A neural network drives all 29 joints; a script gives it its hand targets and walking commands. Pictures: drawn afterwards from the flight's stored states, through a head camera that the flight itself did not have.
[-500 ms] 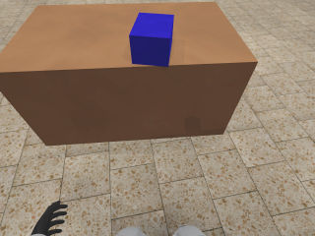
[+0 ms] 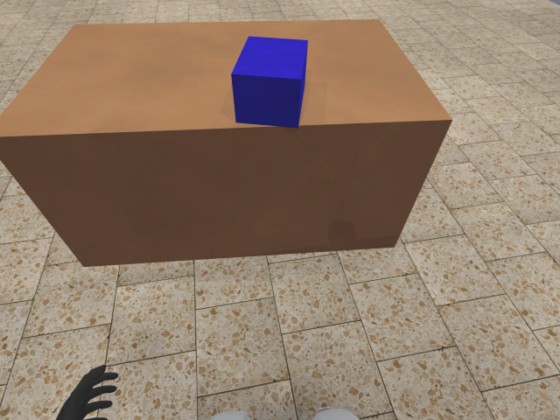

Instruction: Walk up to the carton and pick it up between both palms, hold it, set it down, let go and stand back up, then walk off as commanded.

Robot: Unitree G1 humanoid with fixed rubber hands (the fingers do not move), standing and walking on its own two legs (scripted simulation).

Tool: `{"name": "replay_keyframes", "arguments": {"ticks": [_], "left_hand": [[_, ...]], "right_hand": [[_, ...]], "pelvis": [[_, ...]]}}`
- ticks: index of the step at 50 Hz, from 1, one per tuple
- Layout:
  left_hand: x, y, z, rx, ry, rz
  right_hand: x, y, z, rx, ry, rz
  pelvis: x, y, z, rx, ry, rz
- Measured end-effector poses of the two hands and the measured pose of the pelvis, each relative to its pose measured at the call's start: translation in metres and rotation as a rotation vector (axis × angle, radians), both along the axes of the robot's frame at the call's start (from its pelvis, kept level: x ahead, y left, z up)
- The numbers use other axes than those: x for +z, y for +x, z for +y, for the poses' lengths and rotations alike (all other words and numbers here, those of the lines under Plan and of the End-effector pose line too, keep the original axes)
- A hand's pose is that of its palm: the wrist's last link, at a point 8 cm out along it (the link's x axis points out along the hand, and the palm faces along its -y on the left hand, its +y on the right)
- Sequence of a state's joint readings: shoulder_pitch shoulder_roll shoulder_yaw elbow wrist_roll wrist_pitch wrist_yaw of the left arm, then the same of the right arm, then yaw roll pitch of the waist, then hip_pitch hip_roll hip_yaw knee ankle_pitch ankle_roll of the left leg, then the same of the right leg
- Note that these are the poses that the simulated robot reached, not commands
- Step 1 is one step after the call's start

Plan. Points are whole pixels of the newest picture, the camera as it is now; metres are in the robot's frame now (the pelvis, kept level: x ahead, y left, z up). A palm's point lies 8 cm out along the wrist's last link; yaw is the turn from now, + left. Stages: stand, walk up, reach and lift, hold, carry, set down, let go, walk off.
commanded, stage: stand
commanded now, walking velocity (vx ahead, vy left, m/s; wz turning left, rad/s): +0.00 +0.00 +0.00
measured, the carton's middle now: (272, 80) +0.99 +0.05 -0.02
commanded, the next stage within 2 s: none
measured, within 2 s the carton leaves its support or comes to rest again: neither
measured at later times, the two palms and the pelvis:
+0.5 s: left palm out of the picture +0.13 +0.30 -0.07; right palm out of the picture +0.05 -0.31 -0.10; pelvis +0.00 +0.00 +0.01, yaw +0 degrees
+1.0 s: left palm out of the picture +0.13 +0.30 -0.07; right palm out of the picture +0.05 -0.31 -0.09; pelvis -0.01 +0.00 +0.01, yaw +0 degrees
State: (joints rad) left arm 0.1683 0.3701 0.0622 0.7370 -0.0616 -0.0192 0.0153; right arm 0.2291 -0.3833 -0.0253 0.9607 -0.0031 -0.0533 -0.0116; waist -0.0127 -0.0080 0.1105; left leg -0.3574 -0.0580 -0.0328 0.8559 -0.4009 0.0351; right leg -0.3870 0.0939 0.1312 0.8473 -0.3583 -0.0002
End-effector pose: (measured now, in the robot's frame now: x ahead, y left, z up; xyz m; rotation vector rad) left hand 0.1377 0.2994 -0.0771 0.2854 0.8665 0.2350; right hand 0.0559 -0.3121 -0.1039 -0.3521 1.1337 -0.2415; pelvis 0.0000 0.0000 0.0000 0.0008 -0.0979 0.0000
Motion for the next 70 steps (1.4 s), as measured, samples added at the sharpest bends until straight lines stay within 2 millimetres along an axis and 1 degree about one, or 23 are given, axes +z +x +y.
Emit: {"name": "replay_keyframes", "arguments": {"ticks": [13, 29, 37, 50, 59, 70], "left_hand": [[0.002, -0.003, 0.000, 0.005, 0.001, 0.004], [0.004, -0.006, 0.001, 0.009, -0.001, 0.012], [0.003, -0.009, 0.002, 0.010, -0.008, 0.012], [0.004, -0.009, 0.002, 0.009, -0.011, 0.007], [0.004, -0.011, 0.003, 0.011, -0.012, 0.011], [0.004, -0.011, 0.003, 0.011, -0.014, 0.012]], "right_hand": [[0.001, -0.005, -0.002, -0.008, 0.002, 0.015], [0.006, -0.004, -0.001, -0.004, -0.001, 0.010], [0.009, -0.007, 0.000, -0.005, -0.007, 0.010], [0.010, -0.004, 0.000, -0.002, -0.009, -0.003], [0.011, -0.009, 0.000, -0.008, -0.009, 0.011], [0.012, -0.007, 0.000, -0.005, -0.010, 0.004]], "pelvis": [[0.003, -0.002, -0.001, 0.001, 0.002, 0.005], [0.006, -0.003, 0.000, 0.002, 0.001, 0.014], [0.007, -0.005, 0.001, 0.003, -0.002, 0.015], [0.008, -0.006, 0.002, 0.003, -0.002, 0.015], [0.009, -0.007, 0.002, 0.003, -0.003, 0.017], [0.009, -0.007, 0.002, 0.003, -0.003, 0.018]]}}
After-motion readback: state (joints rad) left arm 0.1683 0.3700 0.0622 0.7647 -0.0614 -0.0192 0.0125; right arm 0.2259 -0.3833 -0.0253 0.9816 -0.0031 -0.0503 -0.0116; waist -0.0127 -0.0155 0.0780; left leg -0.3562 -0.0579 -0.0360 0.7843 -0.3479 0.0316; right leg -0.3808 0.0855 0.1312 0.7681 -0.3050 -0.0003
